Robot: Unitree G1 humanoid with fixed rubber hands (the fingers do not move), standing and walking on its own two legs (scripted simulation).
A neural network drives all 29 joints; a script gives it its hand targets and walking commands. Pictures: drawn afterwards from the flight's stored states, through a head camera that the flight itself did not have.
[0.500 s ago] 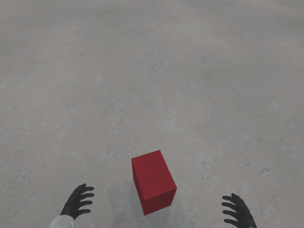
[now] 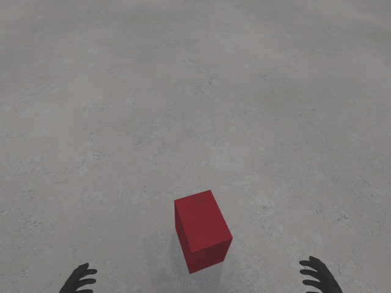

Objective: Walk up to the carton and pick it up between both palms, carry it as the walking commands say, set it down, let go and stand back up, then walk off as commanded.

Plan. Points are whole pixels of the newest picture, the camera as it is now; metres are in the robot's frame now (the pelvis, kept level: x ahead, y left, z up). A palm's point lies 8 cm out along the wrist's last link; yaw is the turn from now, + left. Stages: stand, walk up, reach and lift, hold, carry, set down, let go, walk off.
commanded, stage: stand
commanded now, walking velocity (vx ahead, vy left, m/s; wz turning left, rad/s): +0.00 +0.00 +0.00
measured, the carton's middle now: (200, 232) +0.50 -0.03 -0.62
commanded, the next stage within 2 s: walk off in 1.60 s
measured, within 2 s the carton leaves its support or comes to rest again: neither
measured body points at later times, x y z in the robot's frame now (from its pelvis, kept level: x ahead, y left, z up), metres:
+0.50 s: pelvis +0.05 +0.00 +0.00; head +0.06 +0.00 +0.45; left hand +0.15 +0.28 -0.11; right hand +0.20 -0.28 -0.08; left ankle +0.04 +0.12 -0.73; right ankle +0.01 -0.14 -0.73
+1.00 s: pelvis +0.00 +0.00 +0.00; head -0.03 +0.01 +0.45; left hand +0.09 +0.29 -0.12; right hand +0.13 -0.29 -0.08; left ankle +0.04 +0.12 -0.73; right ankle +0.01 -0.14 -0.73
